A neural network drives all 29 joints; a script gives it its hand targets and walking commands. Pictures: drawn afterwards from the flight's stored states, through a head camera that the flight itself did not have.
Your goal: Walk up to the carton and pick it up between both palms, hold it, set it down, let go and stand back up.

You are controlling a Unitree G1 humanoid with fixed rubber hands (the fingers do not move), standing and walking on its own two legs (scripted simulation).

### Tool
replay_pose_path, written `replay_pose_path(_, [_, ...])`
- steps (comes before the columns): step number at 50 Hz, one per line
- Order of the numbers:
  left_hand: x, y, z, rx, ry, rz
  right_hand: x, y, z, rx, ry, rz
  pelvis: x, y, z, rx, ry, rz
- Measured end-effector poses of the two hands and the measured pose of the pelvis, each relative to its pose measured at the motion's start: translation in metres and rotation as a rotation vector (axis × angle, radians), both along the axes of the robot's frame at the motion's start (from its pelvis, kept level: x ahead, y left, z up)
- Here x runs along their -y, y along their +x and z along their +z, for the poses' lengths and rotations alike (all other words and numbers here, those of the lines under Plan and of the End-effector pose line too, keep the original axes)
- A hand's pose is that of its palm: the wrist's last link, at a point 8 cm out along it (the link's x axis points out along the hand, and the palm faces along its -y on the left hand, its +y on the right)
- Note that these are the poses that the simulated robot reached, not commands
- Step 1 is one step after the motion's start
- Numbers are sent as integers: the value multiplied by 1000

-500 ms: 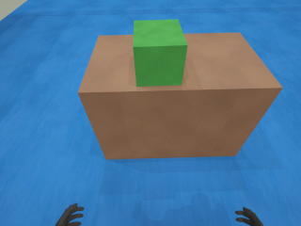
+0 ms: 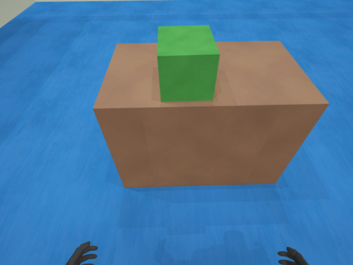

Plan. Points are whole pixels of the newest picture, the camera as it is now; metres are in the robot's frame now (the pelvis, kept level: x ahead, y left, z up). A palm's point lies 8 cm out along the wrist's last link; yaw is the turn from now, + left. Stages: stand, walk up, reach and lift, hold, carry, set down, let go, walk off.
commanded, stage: stand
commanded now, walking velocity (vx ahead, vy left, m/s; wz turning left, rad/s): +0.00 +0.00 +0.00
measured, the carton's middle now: (185, 62) +0.88 +0.01 +0.01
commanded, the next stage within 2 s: walk up in 0.16 s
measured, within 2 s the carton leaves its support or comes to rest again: neither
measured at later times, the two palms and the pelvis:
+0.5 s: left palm out of the picture +0.12 +0.28 -0.09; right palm out of the picture +0.11 -0.27 -0.09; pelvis +0.00 +0.00 +0.01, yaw +0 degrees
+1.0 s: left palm out of the picture +0.15 +0.29 -0.09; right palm (322, 233) +0.24 -0.32 -0.07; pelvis +0.11 -0.02 +0.01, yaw +2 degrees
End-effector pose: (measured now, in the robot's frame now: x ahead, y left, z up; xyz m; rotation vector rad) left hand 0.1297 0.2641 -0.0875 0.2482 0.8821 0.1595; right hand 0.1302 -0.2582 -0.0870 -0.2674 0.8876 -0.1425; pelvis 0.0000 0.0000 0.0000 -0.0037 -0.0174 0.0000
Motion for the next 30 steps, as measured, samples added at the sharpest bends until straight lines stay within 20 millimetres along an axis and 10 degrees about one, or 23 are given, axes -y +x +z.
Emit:
replay_pose_path(22, [-10, -15, -4, -38, -6, -7, -1, -13, 1, -20, 6, 8, -4, -4, 2, 5, -5, 1])
replay_pose_path(30, [-20, 7, 12, -47, 68, -29, 48, -52, 1, -153, -40, -31, 17, 18, 6, -2, 0, -17])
